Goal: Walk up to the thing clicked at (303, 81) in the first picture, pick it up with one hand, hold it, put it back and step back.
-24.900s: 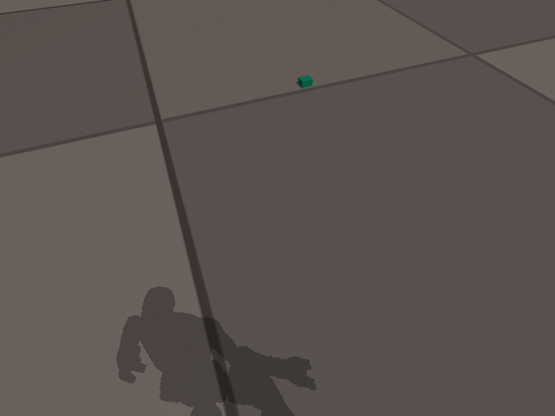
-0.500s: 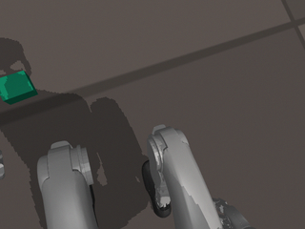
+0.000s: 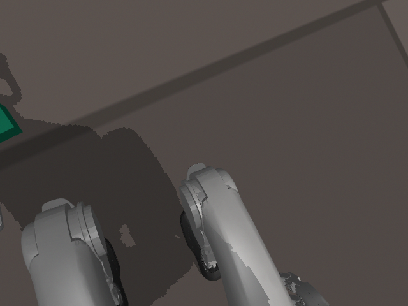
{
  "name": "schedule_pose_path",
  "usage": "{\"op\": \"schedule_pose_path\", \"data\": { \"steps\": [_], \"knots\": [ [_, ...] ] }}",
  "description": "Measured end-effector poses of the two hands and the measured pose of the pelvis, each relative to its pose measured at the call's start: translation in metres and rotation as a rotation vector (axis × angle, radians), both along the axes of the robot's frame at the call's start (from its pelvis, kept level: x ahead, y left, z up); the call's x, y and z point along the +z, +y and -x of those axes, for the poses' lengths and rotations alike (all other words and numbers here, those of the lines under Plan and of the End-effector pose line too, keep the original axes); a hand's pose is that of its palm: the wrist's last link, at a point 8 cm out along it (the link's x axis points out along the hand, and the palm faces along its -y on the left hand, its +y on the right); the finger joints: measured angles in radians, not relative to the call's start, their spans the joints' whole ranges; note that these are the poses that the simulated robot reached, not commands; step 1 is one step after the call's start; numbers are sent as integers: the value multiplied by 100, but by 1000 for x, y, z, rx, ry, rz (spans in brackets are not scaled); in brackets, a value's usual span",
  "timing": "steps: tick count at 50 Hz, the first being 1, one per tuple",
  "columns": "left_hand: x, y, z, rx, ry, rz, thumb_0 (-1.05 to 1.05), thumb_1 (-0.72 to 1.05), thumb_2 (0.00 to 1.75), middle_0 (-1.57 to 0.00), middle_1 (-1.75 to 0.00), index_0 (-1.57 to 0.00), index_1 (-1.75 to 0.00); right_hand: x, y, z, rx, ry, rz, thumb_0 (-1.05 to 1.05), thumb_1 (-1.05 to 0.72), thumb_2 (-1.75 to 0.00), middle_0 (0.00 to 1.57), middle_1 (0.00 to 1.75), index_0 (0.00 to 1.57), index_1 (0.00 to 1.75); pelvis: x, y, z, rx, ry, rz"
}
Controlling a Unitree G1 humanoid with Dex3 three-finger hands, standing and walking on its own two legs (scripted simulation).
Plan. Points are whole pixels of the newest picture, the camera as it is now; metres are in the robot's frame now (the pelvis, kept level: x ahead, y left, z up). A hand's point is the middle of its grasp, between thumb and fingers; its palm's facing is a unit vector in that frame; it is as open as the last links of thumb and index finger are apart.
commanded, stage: approach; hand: left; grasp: from above
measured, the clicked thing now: out of the picture +0.49 +0.34 -0.30
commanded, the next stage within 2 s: close in in 0.02 s
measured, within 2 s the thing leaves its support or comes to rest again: neither
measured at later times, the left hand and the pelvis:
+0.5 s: hand out of the picture +0.47 +0.34 -0.20, palm faces -0.41 -0.19 -0.89, open 12.3 cm; pelvis +0.00 +0.00 -0.01, yaw +0 degrees
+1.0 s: hand out of the picture +0.48 +0.33 -0.25, palm faces -0.39 -0.21 -0.90, open 12.6 cm; pelvis +0.00 +0.01 -0.01, yaw -3 degrees
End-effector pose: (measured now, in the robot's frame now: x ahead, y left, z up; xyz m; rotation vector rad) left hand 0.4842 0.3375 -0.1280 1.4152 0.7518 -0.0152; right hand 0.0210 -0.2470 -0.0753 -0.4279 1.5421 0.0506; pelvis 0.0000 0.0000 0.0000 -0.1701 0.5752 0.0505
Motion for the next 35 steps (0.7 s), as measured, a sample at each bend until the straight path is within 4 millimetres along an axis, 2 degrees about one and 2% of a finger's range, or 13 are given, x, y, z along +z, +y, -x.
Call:
{"op": "schedule_pose_path", "data": {
  "steps": [6, 12, 17, 23, 35],
  "knots": [
    [-1, 14, 13, -25, -38, 5, 0, -17, 65, -44, -70, -45, -69, -4, -2, -15, 47, -9, 7, 0, -90, -89, 20, 30, 20, 30, -3, -1, 0, 10, -1, 1],
    [4, 18, 6, -32, -70, -6, 0, -19, 67, -43, -70, -44, -70, -3, -7, -36, 88, -66, 34, 0, -90, -89, 20, 30, 20, 30, -6, 1, -1, 12, -3, 10],
    [-2, 11, 2, -38, -57, 0, 0, -21, 69, -41, -72, -41, -71, 0, -7, -43, 105, -93, 43, 0, -90, -89, 20, 30, 20, 30, -6, 2, -1, 11, -6, 16],
    [-12, 4, 3, -31, -48, 8, 0, -22, 69, -39, -72, -40, -72, 3, -4, -36, 109, -82, 38, 0, -90, -89, 20, 30, 20, 30, -5, 2, -1, 5, -11, 15],
    [-45, -2, 3, -11, -37, 11, 0, -24, 72, -40, -69, -38, -71, 6, 1, -5, 119, -21, 38, 0, -90, -90, 20, 30, 20, 29, -13, 3, 2, -11, -41, 24]
  ]
}}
